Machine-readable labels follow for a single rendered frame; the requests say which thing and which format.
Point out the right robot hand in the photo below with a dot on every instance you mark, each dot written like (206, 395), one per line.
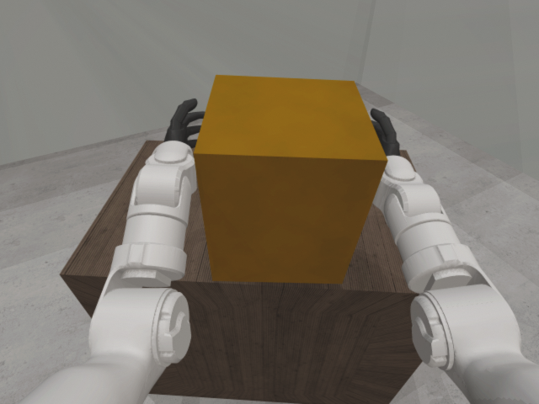
(385, 132)

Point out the robot right forearm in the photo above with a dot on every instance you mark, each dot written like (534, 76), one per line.
(433, 257)

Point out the pedestal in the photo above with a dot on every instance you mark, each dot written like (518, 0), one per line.
(302, 343)

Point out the right robot upper arm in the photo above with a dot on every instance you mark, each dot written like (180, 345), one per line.
(469, 333)

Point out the left robot hand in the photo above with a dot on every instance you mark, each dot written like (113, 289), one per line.
(178, 130)

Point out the left robot upper arm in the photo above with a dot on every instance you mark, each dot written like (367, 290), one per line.
(136, 334)

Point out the robot left forearm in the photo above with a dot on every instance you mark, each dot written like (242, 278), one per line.
(152, 252)

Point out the carton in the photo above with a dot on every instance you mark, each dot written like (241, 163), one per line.
(287, 170)

